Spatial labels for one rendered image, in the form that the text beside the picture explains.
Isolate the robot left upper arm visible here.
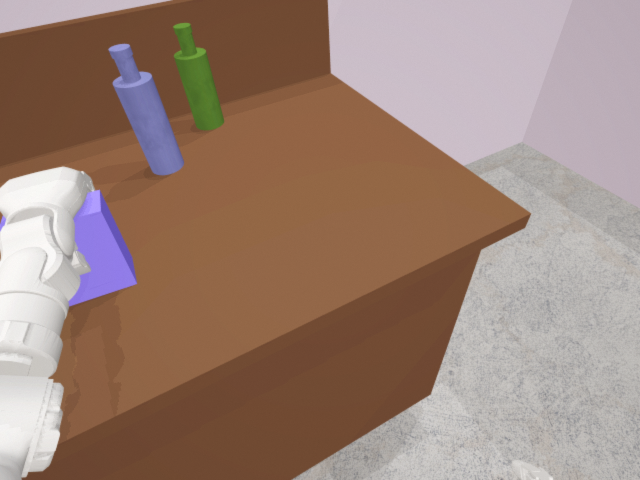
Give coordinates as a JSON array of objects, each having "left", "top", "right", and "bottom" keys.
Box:
[{"left": 0, "top": 375, "right": 64, "bottom": 480}]

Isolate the table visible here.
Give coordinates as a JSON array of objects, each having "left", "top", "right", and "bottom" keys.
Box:
[{"left": 0, "top": 0, "right": 531, "bottom": 480}]

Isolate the left robot hand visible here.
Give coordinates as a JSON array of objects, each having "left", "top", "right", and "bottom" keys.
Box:
[{"left": 0, "top": 167, "right": 96, "bottom": 275}]

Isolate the sponge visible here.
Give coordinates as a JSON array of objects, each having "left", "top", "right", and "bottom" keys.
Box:
[{"left": 0, "top": 190, "right": 137, "bottom": 306}]

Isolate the right robot hand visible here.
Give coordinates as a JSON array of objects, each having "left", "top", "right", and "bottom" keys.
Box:
[{"left": 512, "top": 460, "right": 553, "bottom": 480}]

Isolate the left robot forearm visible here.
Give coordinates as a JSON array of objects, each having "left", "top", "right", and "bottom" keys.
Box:
[{"left": 0, "top": 202, "right": 80, "bottom": 378}]

